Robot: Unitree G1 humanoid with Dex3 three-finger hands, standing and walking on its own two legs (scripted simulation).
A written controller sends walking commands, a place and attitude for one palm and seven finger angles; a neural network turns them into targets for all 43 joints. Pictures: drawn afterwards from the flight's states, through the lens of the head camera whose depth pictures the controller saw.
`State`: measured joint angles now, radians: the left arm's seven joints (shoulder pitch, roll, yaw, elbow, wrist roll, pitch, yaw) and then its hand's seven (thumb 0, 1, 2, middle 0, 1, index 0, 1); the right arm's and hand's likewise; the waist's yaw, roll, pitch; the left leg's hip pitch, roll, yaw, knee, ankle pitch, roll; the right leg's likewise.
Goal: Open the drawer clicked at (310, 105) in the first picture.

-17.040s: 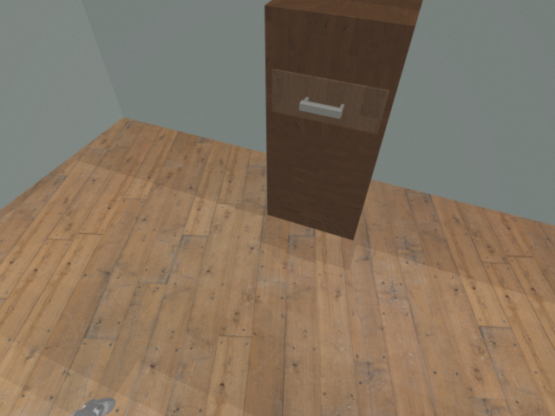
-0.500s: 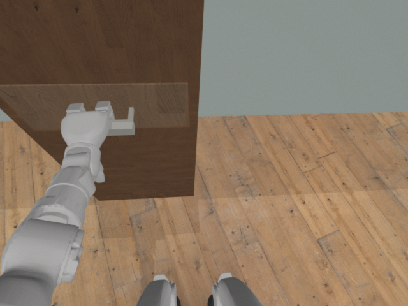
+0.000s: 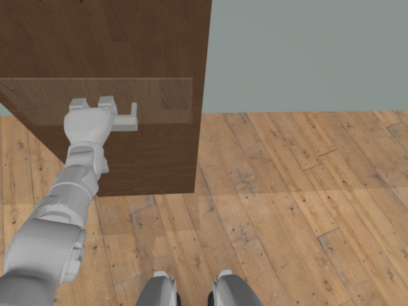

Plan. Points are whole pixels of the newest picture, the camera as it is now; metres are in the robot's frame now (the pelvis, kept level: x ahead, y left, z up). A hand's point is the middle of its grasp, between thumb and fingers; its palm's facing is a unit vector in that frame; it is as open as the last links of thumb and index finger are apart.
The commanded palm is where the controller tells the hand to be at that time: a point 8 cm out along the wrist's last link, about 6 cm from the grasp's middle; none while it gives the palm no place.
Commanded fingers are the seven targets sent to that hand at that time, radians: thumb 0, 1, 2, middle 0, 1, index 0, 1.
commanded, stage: close the thumb around the handle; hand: left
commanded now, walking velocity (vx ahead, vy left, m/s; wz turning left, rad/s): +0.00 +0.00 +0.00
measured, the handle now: (104, 115) +0.52 +0.19 -0.02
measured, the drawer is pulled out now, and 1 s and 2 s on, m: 0.00 0.02 0.12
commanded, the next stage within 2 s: pull the drawer open in 0.52 s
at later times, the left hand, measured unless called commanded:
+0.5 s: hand (97, 140) +0.47 +0.21 -0.04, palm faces -0.05 -0.02 -1.00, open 5.8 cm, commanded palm +0.45 +0.20 +0.02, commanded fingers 0.00 0.90 0.90 -0.40 -1.35 -0.40 -1.35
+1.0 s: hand (96, 148) +0.45 +0.21 -0.04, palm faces -0.05 -0.06 -1.00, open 5.8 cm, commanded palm +0.41 +0.20 +0.02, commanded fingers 0.00 0.90 0.90 -0.40 -1.35 -0.40 -1.35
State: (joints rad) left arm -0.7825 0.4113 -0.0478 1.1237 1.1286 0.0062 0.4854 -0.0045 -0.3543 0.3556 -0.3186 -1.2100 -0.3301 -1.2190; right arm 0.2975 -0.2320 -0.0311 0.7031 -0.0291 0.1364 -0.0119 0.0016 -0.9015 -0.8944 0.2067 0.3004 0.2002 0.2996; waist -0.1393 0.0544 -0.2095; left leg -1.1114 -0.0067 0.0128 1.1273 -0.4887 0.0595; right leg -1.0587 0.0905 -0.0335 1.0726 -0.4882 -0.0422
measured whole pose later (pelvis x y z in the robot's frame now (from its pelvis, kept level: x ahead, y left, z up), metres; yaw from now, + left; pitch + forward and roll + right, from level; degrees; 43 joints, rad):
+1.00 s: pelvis +0.03 +0.00 +0.02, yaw -2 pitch +26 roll -2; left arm -0.50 0.36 -0.03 0.88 1.13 -0.04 0.52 0.01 0.69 0.74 -0.27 -1.35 -0.40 -1.35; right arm 0.30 -0.23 -0.06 0.68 -0.03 0.17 0.01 0.00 -0.90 -0.89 0.21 0.30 0.20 0.30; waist -0.09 0.05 -0.22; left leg -0.98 0.00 0.05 1.04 -0.51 0.06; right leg -0.94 0.10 0.01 0.99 -0.50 -0.04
